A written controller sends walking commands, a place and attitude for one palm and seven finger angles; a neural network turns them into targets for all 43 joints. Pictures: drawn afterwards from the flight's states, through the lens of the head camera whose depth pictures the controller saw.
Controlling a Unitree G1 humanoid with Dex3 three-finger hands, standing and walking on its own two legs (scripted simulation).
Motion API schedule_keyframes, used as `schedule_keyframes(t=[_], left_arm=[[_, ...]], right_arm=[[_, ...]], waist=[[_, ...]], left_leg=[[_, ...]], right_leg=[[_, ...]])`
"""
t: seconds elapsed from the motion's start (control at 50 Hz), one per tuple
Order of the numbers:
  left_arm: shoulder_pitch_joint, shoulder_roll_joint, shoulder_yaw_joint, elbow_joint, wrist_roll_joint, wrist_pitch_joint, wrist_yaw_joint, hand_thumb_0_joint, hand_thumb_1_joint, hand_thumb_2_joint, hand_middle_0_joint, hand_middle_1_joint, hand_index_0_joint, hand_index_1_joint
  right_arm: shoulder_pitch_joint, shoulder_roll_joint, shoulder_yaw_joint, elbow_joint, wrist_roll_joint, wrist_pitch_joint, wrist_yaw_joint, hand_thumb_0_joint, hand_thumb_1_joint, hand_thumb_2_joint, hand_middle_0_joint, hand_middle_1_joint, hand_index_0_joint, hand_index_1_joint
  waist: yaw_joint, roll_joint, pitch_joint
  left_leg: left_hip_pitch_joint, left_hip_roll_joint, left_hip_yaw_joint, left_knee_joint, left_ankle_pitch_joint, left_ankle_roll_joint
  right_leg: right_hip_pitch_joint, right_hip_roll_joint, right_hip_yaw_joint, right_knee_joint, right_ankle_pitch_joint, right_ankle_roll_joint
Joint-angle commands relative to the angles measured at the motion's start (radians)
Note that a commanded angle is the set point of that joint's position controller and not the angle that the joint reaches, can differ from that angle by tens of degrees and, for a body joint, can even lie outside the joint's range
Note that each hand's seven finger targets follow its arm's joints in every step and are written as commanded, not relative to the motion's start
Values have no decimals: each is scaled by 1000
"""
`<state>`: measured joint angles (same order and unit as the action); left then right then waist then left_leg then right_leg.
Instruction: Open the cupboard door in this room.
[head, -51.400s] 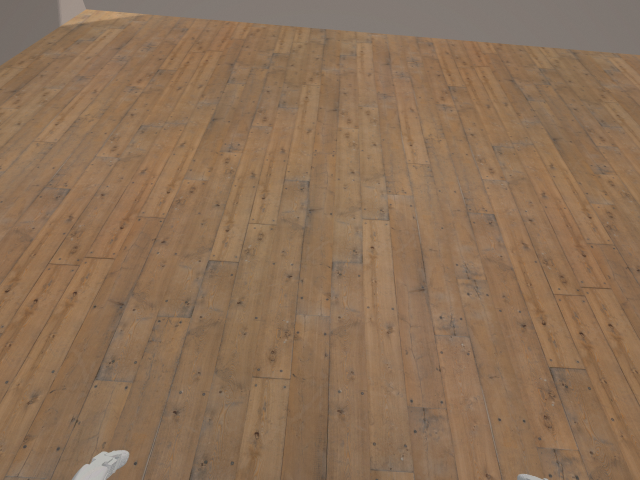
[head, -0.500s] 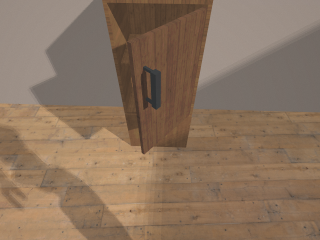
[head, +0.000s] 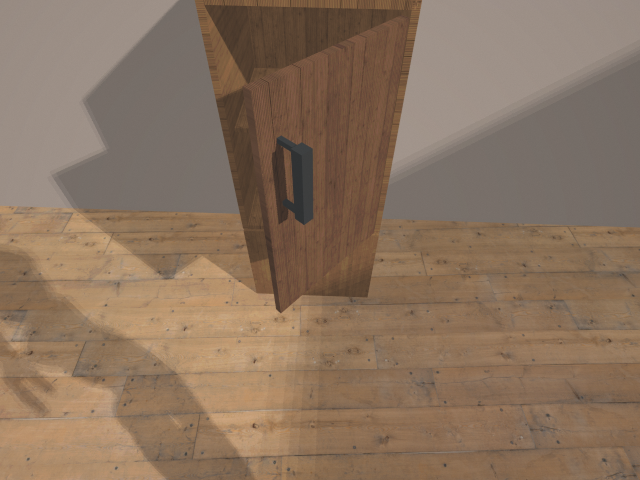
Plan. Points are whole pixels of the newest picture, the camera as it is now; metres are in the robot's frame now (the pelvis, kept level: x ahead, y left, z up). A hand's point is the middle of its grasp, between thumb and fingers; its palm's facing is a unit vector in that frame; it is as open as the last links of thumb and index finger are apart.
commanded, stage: walk to a spot facing it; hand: left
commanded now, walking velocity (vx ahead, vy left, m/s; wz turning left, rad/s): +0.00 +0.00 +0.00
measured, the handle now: (294, 180) +0.57 +0.08 +0.04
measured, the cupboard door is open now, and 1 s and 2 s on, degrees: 49 49 49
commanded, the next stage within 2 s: none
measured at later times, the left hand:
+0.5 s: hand out of the picture +0.05 +0.21 -0.18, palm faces -0.12 -0.97 -0.23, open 7.4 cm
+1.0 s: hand out of the picture +0.11 +0.11 -0.17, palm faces -0.40 -0.89 -0.23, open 7.4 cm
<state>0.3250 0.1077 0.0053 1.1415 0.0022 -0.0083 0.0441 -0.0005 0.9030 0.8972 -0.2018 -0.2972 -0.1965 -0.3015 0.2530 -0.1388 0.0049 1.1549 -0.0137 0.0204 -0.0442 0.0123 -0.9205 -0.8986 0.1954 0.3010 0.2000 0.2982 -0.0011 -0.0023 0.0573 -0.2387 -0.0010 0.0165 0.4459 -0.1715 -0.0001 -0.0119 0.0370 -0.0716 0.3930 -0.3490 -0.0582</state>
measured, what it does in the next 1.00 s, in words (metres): steps on the spot, turning right: right foot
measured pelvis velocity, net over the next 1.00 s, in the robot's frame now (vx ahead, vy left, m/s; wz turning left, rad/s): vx -0.02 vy -0.04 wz -0.49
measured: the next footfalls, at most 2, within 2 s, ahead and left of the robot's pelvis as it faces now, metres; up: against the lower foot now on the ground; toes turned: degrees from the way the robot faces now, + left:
right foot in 0.70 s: -0.03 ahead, -0.13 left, +0.00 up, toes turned -22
left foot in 1.16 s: +0.09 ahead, +0.06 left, +0.00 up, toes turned -33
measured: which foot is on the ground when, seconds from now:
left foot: down 0.00-0.70, up 0.72-1.00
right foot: down 0.00-0.40, up 0.42-0.68, down 0.70-1.00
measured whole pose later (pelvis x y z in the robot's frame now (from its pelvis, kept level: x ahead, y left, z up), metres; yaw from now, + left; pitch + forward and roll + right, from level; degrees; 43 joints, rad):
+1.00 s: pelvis -0.02 -0.04 +0.00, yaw -28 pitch +1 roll +1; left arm 0.23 0.17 0.07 0.94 0.02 0.03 0.01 0.00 0.90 0.90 -0.21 -0.30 -0.20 -0.30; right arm 0.09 -0.22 -0.07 0.90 -0.01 0.06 -0.03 0.01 -0.91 -0.90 0.19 0.30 0.20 0.30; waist 0.03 0.00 0.10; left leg -0.47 0.03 0.01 1.00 -0.41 -0.07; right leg -0.26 0.07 0.09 0.51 -0.26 -0.05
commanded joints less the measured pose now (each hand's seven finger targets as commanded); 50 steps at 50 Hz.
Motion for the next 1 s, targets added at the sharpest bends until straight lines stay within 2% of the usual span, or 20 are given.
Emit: schedule_keyframes(t=[0.0, 0.18, 0.24, 0.3, 0.34, 0.38, 0.4, 0.44, 0.48, 0.58, 0.62, 0.64, 0.66, 0.68, 0.7, 0.72, 0.76, 0.8, 0.86, 0.98], left_arm=[[111, 102, 21, -2, 0, -5, 10, 0, 900, 900, -200, -300, -200, -300], [77, 159, 74, -52, 14, 30, 1, 0, 900, 900, -200, -300, -200, -300], [51, 179, 86, -74, 15, 35, -6, 0, 900, 900, -200, -300, -200, -300], [19, 186, 94, -98, 17, 38, -11, 0, 900, 900, -200, -300, -200, -300], [-2, 169, 95, -124, 14, 41, -17, 0, 900, 900, -200, -300, -200, -300], [-46, 144, 94, -158, 9, 46, -26, 0, 900, 900, -200, -300, -200, -300], [-68, 154, 98, -170, 15, 50, -32, 0, 900, 900, -200, -300, -200, -300], [-85, 148, 106, -182, 21, 53, -50, 0, 900, 900, -200, -300, -200, -300], [-81, 126, 104, -188, 21, 57, -64, 0, 900, 900, -200, -300, -200, -300], [-90, 139, 101, -223, 21, 56, -67, 0, 900, 900, -200, -300, -200, -300], [-67, 156, 103, -221, 20, 52, -66, 0, 900, 900, -200, -300, -200, -300], [-21, 179, 108, -212, 21, 47, -63, 0, 900, 900, -200, -300, -200, -300], [7, 260, 121, -210, 31, 35, -54, 0, 900, 900, -200, -300, -200, -300], [1, 382, 142, -225, 41, 25, -36, 0, 900, 900, -200, -300, -200, -300], [18, 386, 140, -224, 25, 24, -28, 0, 900, 900, -200, -300, -200, -300], [-29, 350, 134, -235, 24, 25, -24, 0, 900, 900, -200, -300, -200, -300], [-114, 298, 121, -259, 21, 24, -19, 0, 900, 900, -200, -300, -200, -300], [-108, 274, 117, -265, 20, 17, -15, 0, 900, 900, -200, -300, -200, -300], [-53, 279, 118, -253, 19, 13, -15, 0, 900, 900, -200, -300, -200, -300], [-23, 289, 125, -248, 29, 18, -16, 0, 900, 900, -200, -300, -200, -300]], right_arm=[[65, -76, -14, -21, -3, -14, -8, 0, -900, -900, 200, 300, 200, 300], [31, -104, -55, -76, -5, 13, -21, 0, -900, -900, 200, 300, 200, 300], [10, -102, -65, -106, -6, 13, -20, 0, -900, -900, 200, 300, 200, 300], [25, -111, -72, -125, -6, 10, -21, 0, -900, -900, 200, 300, 200, 300], [62, -155, -82, -125, -11, 3, -28, 0, -900, -900, 200, 300, 200, 300], [120, -206, -94, -126, -16, -6, -30, 0, -900, -900, 200, 300, 200, 300], [126, -213, -91, -132, -21, -13, -30, 0, -900, -900, 200, 300, 200, 300], [54, -215, -87, -170, -21, -21, -25, 0, -900, -900, 200, 300, 200, 300], [-19, -217, -86, -198, -22, -21, -20, 0, -900, -900, 200, 300, 200, 300], [-46, -243, -103, -223, -26, -14, 0, 0, -900, -900, 200, 300, 200, 300], [-57, -255, -110, -235, -22, -7, 7, 0, -900, -900, 200, 300, 200, 300], [-78, -252, -110, -247, -17, -3, 10, 0, -900, -900, 200, 300, 200, 300], [-76, -197, -105, -263, -6, 4, 15, 0, -900, -900, 200, 300, 200, 300], [-113, -126, -87, -319, -6, 7, 27, 0, -900, -900, 200, 300, 200, 300], [-153, -167, -91, -328, -7, 15, 27, 0, -900, -900, 200, 300, 200, 300], [-160, -156, -95, -322, -3, 16, 30, 0, -900, -900, 200, 300, 200, 300], [-151, -162, -97, -308, -6, 21, 24, 0, -900, -900, 200, 300, 200, 300], [-119, -150, -95, -298, -3, 17, 22, 0, -900, -900, 200, 300, 200, 300], [-152, -138, -90, -308, 1, 19, 16, 0, -900, -900, 200, 300, 200, 300], [-192, -137, -86, -346, 10, 6, 6, 0, -900, -900, 200, 300, 200, 300]], waist=[[-4, -15, 39], [-1, -76, 37], [-1, -65, 46], [-15, -30, 38], [-27, 106, 13], [-42, 315, -25], [-42, 246, -32], [-11, 127, -29], [16, 91, -52], [11, 180, -72], [28, 141, -87], [61, 78, -102], [80, -171, -95], [97, -429, -53], [109, -294, -40], [74, -216, -19], [29, -227, -29], [19, -179, -107], [33, -85, -124], [47, -117, -90]], left_leg=[[80, 88, -62, -24, 189, 40], [-11, 97, 42, 122, 50, 9], [-35, 87, 59, 163, -30, -6], [25, 111, 50, 125, 27, -1], [132, 218, -53, 35, 168, 51], [170, 431, -239, -139, 202, 186], [133, 470, -264, -177, 134, 214], [62, 441, -173, -205, 2, 189], [41, 392, -61, -196, -44, 147], [15, 379, 60, -137, -55, 113], [-27, 372, 94, -62, -92, 84], [-69, 337, 136, 39, -110, 48], [-169, 223, 212, 261, -241, -15], [-382, 76, 187, 555, -478, -60], [-390, 87, 39, 672, -445, -43], [-407, 104, 7, 708, -366, -38], [-408, 101, -16, 750, -249, -54], [-362, 84, -9, 714, -208, -63], [-346, 59, -14, 651, -219, -69], [-293, 34, -34, 467, -284, -61]], right_leg=[[-130, -148, 93, -92, 347, 22], [-139, -180, 209, -18, 515, -26], [-162, -199, 269, 6, 546, -70], [-224, -169, 268, 48, 525, -58], [-332, -75, 201, 144, 368, -12], [-447, -1, 79, 505, -189, 28], [-459, -27, 108, 660, -268, 33], [-470, -70, 109, 715, -200, 44], [-438, -84, 75, 671, -127, 55], [-348, -85, 12, 429, -105, 61], [-254, -71, -10, 296, -41, 55], [-171, -66, -12, 168, 69, 51], [-109, -171, 168, -31, 135, 11], [-123, -404, 556, -135, 305, -98], [-150, -416, 536, -107, 354, -143], [-170, -361, 472, -91, 299, -144], [-152, -273, 401, -37, 406, -116], [-82, -242, 348, 7, 547, -104], [-44, -247, 383, 18, 630, -122], [-57, -258, 494, 18, 653, -161]])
